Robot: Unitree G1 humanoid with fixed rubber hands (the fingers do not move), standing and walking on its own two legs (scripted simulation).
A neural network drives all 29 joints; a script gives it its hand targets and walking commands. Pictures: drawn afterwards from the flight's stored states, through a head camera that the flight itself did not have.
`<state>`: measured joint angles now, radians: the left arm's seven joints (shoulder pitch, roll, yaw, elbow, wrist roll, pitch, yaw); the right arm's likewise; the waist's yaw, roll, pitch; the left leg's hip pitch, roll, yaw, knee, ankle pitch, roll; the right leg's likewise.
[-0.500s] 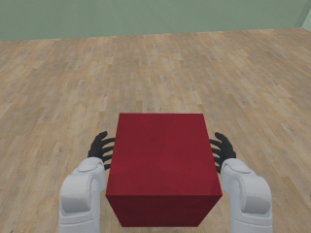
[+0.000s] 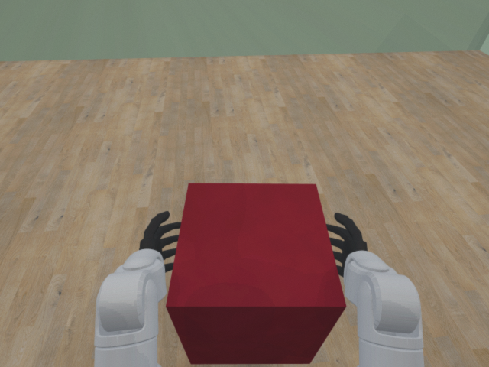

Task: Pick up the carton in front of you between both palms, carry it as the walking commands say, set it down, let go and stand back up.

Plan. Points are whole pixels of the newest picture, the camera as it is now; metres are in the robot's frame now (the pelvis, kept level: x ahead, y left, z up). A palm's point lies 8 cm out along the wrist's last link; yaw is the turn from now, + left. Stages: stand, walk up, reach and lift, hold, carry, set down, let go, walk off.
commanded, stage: carry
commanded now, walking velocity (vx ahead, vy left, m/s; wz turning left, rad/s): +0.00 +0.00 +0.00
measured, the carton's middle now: (251, 276) +0.28 +0.00 +0.01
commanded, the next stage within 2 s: hold in 1.68 s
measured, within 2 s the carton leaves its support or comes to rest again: neither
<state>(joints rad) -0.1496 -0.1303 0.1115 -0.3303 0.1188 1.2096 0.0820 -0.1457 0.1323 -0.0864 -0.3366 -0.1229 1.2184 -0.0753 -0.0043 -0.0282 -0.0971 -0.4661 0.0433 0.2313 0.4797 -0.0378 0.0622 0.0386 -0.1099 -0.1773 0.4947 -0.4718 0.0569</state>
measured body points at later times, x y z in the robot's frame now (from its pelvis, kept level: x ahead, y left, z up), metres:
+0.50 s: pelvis +0.18 -0.01 +0.02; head +0.15 -0.01 +0.47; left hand +0.45 +0.15 +0.11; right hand +0.45 -0.16 +0.11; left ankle +0.12 +0.09 -0.72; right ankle +0.18 -0.12 -0.72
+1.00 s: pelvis +0.19 -0.01 +0.01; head +0.16 -0.01 +0.46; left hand +0.45 +0.15 +0.07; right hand +0.46 -0.15 +0.07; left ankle +0.12 +0.09 -0.72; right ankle +0.18 -0.12 -0.72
